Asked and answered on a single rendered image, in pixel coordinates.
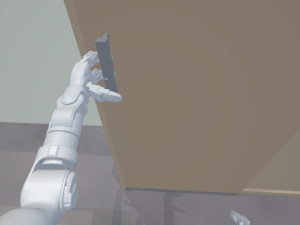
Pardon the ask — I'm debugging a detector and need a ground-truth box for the handle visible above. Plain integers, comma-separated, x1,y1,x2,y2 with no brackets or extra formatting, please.
95,33,118,94

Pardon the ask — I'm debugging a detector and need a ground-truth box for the robot left upper arm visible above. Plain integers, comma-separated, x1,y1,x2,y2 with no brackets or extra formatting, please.
0,170,78,225

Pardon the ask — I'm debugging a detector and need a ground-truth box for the robot left hand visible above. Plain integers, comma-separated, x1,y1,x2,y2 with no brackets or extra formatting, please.
69,51,122,102

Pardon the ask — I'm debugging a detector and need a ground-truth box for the robot right hand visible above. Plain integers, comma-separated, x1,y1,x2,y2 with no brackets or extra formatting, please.
230,210,250,225

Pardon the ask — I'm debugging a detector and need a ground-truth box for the left robot forearm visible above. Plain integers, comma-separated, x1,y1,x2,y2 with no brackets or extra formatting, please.
20,85,89,207

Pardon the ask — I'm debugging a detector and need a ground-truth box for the wardrobe door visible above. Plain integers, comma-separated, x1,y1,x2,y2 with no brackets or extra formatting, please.
72,0,300,194
246,128,300,191

